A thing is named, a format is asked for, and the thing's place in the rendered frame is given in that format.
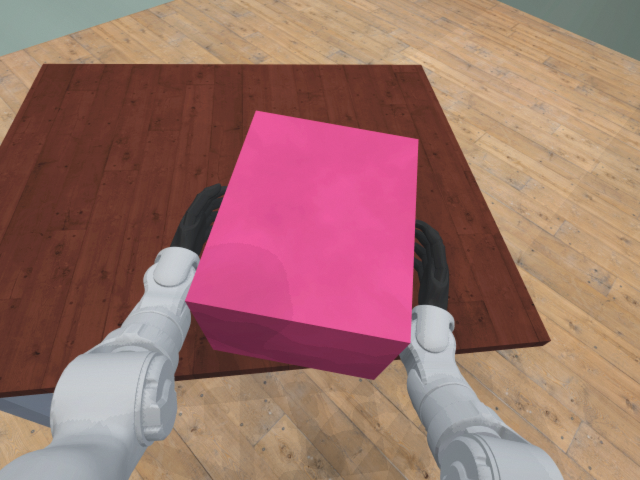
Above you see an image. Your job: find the right robot forearm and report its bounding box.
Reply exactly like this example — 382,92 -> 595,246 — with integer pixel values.
399,305 -> 564,480

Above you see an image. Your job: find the robot right upper arm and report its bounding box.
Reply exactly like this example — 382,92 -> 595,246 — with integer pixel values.
440,433 -> 563,480

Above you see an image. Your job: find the left robot forearm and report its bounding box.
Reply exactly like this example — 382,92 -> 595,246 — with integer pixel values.
50,247 -> 200,438

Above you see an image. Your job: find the robot left upper arm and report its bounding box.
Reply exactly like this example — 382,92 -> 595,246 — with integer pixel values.
0,351 -> 177,480

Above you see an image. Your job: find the carton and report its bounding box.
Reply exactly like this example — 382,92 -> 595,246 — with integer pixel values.
185,111 -> 418,380

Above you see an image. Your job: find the robot right hand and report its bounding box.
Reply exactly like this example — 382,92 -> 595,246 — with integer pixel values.
414,219 -> 449,311

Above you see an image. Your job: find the table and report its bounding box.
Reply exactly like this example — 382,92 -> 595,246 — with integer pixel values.
0,64 -> 551,428

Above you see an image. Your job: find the robot left hand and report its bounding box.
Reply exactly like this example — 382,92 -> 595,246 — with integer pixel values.
170,183 -> 228,256

